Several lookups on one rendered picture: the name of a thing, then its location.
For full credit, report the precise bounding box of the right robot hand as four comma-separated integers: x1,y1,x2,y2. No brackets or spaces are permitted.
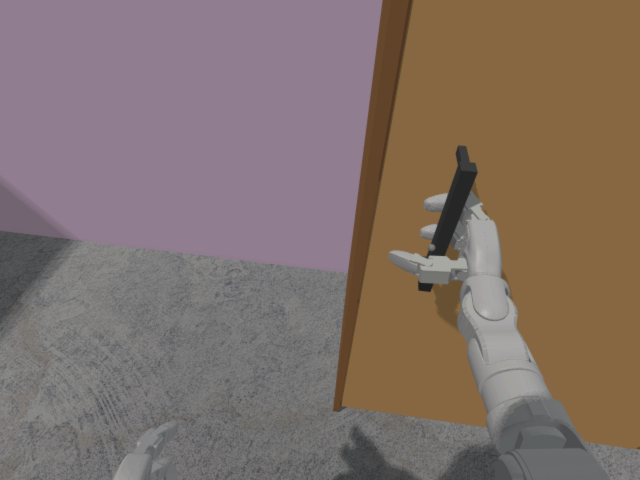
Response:
388,191,502,284

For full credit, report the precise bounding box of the wardrobe door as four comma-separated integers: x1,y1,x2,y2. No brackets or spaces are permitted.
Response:
341,0,640,449

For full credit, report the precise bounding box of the handle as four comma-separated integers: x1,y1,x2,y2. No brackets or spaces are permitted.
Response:
418,145,478,292

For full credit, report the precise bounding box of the robot right upper arm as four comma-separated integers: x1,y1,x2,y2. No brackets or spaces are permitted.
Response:
495,448,607,480

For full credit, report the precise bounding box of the robot right forearm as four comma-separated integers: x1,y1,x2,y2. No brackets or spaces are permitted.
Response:
457,275,611,480

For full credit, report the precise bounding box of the left robot hand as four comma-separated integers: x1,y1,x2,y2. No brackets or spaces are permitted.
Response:
113,420,179,480

